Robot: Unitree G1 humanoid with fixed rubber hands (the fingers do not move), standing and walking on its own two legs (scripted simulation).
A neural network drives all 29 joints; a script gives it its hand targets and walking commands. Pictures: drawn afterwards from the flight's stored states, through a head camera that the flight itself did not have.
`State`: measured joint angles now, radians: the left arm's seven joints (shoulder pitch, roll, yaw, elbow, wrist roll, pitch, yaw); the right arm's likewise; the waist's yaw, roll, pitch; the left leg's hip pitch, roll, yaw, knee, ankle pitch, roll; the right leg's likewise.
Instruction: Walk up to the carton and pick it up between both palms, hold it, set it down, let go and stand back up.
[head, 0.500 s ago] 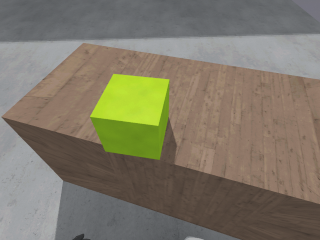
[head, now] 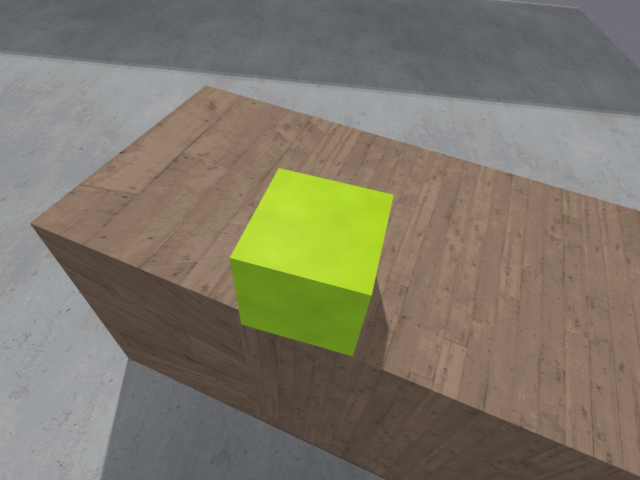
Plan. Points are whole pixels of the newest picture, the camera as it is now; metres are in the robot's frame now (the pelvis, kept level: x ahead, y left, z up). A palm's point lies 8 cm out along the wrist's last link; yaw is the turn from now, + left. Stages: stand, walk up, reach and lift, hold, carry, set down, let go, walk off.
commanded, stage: walk up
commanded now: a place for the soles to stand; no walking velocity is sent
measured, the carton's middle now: (315, 261) +0.46 +0.03 -0.04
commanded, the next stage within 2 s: none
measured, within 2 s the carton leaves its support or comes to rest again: neither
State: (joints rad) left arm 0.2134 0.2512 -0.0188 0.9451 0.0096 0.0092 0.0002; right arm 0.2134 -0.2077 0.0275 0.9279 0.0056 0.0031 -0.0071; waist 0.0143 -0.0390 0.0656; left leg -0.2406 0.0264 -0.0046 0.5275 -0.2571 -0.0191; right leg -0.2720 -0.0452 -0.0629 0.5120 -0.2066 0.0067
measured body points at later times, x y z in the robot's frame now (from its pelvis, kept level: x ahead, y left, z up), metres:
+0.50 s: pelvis +0.01 -0.01 +0.00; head +0.02 -0.01 +0.45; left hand +0.05 +0.26 -0.14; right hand +0.06 -0.26 -0.14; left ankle +0.02 +0.13 -0.73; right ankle +0.04 -0.13 -0.73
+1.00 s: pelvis +0.03 +0.09 +0.00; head +0.05 +0.11 +0.45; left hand +0.08 +0.37 -0.15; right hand +0.02 -0.17 -0.13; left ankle +0.05 +0.21 -0.73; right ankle +0.04 -0.08 -0.69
